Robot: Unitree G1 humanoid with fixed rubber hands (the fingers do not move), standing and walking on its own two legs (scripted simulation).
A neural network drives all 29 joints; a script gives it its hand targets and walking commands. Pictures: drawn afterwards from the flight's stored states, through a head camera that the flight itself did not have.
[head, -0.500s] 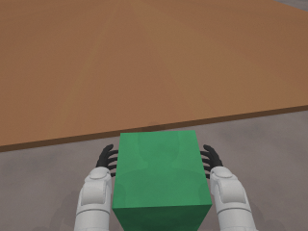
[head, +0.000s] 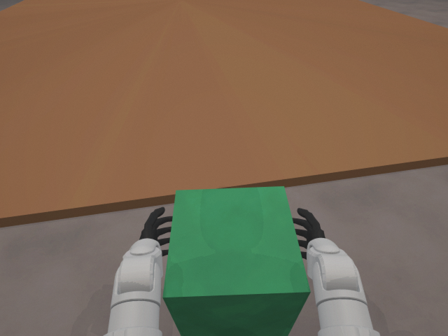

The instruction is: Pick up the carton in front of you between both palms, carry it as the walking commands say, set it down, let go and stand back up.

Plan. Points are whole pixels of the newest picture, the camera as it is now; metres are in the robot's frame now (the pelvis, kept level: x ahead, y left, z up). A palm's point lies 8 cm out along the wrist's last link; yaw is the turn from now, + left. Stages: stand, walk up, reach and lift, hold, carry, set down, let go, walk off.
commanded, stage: hold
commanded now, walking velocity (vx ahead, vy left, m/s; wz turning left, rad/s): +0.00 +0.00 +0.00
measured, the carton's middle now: (232, 267) +0.29 +0.00 -0.03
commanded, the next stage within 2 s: carry in 0.58 s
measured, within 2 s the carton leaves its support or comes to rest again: neither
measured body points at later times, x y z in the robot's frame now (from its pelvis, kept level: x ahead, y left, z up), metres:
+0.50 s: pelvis +0.01 +0.00 +0.00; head -0.03 +0.00 +0.45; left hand +0.31 +0.15 +0.04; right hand +0.31 -0.15 +0.04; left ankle +0.03 +0.12 -0.74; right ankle +0.03 -0.13 -0.74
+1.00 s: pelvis +0.11 +0.02 +0.00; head +0.07 +0.02 +0.45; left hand +0.39 +0.16 +0.10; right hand +0.38 -0.14 +0.10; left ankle +0.03 +0.12 -0.74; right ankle +0.13 -0.11 -0.71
